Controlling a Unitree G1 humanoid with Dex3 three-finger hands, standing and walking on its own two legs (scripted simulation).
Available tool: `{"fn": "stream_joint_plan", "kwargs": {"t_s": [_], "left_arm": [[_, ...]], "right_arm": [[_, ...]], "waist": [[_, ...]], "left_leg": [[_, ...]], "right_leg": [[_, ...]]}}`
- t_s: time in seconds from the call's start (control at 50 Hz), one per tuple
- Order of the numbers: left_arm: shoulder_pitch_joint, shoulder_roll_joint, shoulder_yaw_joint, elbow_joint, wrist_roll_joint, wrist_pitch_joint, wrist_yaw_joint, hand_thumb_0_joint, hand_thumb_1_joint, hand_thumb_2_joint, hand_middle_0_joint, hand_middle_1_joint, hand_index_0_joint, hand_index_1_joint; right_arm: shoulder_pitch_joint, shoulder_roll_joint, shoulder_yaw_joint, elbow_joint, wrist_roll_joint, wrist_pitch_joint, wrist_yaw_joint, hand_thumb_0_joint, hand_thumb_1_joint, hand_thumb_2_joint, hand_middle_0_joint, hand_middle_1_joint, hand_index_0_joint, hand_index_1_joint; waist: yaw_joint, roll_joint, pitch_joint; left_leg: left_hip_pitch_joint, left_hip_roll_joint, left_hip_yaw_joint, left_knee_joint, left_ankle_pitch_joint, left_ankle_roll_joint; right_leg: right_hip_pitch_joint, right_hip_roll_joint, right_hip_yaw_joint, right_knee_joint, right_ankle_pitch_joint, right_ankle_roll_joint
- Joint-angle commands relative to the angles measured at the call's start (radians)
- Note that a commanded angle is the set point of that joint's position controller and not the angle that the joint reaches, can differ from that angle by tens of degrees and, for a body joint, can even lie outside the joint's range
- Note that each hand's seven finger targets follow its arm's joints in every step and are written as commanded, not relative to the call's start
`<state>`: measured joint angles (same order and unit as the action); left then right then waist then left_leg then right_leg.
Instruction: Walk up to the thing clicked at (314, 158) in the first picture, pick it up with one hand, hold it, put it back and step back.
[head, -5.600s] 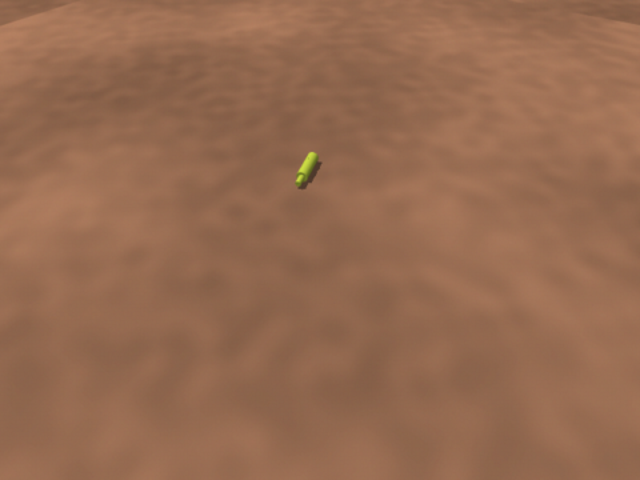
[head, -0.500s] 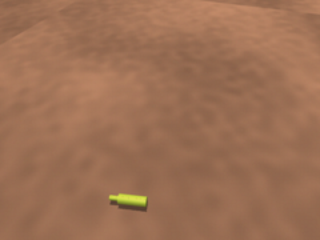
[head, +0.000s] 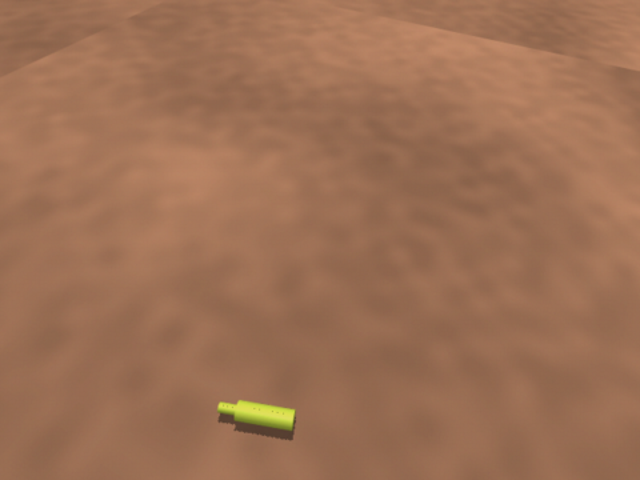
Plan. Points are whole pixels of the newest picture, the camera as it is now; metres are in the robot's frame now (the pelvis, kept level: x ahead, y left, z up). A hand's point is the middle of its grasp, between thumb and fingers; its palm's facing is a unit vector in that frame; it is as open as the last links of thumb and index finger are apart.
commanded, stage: walk up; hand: left
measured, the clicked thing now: (256, 413) +0.44 +0.17 -0.75
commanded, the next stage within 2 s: stand in 1.34 s
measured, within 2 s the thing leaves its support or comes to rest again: neither
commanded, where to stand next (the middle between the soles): +0.07 +0.02 m, yaw -5 degrees
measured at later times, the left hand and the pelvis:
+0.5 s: hand out of the picture +0.11 +0.29 -0.15, palm faces -0.04 -0.95 -0.32, open 7.4 cm; pelvis +0.01 +0.04 +0.01, yaw -2 degrees
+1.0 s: hand out of the picture +0.11 +0.28 -0.16, palm faces -0.08 -0.95 -0.31, open 7.4 cm; pelvis +0.02 +0.04 +0.01, yaw -3 degrees
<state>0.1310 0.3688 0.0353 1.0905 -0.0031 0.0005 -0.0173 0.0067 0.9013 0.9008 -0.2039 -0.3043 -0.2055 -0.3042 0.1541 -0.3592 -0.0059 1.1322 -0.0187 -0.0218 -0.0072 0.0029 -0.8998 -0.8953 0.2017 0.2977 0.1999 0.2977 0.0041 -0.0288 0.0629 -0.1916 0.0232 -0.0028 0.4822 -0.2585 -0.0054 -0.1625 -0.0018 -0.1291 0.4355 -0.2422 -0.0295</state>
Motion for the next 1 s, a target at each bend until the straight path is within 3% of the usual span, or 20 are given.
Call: {"fn": "stream_joint_plan", "kwargs": {"t_s": [0.0, 0.1, 0.3, 0.58, 0.82, 0.9, 0.98], "left_arm": [[-0.073, 0.21, 0.037, -0.049, -0.007, -0.028, 0.018, 0.0, 0.9, 0.9, -0.2, -0.3, -0.2, -0.3], [-0.107, 0.19, 0.024, -0.02, -0.005, -0.019, 0.015, 0.0, 0.9, 0.9, -0.2, -0.3, -0.2, -0.3], [-0.125, 0.178, 0.012, 0.013, 0.004, -0.018, 0.01, 0.0, 0.9, 0.9, -0.2, -0.3, -0.2, -0.3], [-0.115, 0.188, 0.008, 0.017, 0.014, -0.02, 0.014, 0.0, 0.9, 0.9, -0.2, -0.3, -0.2, -0.3], [-0.102, 0.182, 0.005, 0.016, 0.013, -0.018, 0.018, 0.0, 0.9, 0.9, -0.2, -0.3, -0.2, -0.3], [-0.097, 0.182, 0.007, 0.012, 0.015, -0.017, 0.019, 0.0, 0.9, 0.9, -0.2, -0.3, -0.2, -0.3], [-0.103, 0.173, 0.005, 0.011, 0.012, -0.015, 0.019, 0.0, 0.9, 0.9, -0.2, -0.3, -0.2, -0.3]], "right_arm": [[-0.068, -0.226, -0.034, -0.063, 0.01, -0.029, -0.02, 0.0, -0.9, -0.9, 0.2, 0.3, 0.2, 0.3], [-0.094, -0.229, -0.039, -0.051, 0.011, -0.029, -0.022, 0.0, -0.9, -0.9, 0.2, 0.3, 0.2, 0.3], [-0.141, -0.216, -0.044, -0.051, 0.005, -0.037, -0.016, 0.0, -0.9, -0.9, 0.2, 0.3, 0.2, 0.3], [-0.147, -0.212, -0.048, -0.045, 0.003, -0.032, -0.008, 0.0, -0.9, -0.9, 0.2, 0.3, 0.2, 0.3], [-0.126, -0.212, -0.047, -0.034, 0.006, -0.029, -0.009, 0.0, -0.9, -0.9, 0.2, 0.3, 0.2, 0.3], [-0.121, -0.21, -0.049, -0.037, 0.007, -0.029, -0.01, 0.0, -0.9, -0.9, 0.2, 0.3, 0.2, 0.3], [-0.122, -0.209, -0.05, -0.038, 0.007, -0.028, -0.012, 0.0, -0.9, -0.9, 0.2, 0.3, 0.2, 0.3]], "waist": [[0.005, 0.071, -0.155], [0.001, 0.073, -0.125], [0.001, 0.049, -0.112], [-0.004, 0.026, -0.107], [-0.009, 0.048, -0.102], [-0.009, 0.038, -0.132], [-0.009, 0.042, -0.099]], "left_leg": [[0.031, 0.115, -0.091, -0.082, 0.421, 0.052], [0.047, 0.141, -0.112, -0.152, 0.373, 0.054], [0.085, 0.133, -0.097, -0.219, 0.324, 0.038], [0.104, 0.12, -0.073, -0.239, 0.277, 0.032], [0.112, 0.117, -0.065, -0.235, 0.312, 0.027], [0.148, 0.117, -0.053, -0.221, 0.369, 0.026], [0.119, 0.118, -0.059, -0.234, 0.326, 0.028]], "right_leg": [[0.121, -0.148, 0.157, -0.078, 0.298, 0.001], [0.104, -0.135, 0.146, -0.116, 0.187, 0.014], [0.089, -0.138, 0.152, -0.154, 0.162, 0.029], [0.1, -0.145, 0.159, -0.178, 0.178, 0.032], [0.107, -0.143, 0.16, -0.173, 0.222, 0.026], [0.108, -0.141, 0.155, -0.16, 0.256, 0.023], [0.103, -0.139, 0.157, -0.164, 0.238, 0.026]]}}
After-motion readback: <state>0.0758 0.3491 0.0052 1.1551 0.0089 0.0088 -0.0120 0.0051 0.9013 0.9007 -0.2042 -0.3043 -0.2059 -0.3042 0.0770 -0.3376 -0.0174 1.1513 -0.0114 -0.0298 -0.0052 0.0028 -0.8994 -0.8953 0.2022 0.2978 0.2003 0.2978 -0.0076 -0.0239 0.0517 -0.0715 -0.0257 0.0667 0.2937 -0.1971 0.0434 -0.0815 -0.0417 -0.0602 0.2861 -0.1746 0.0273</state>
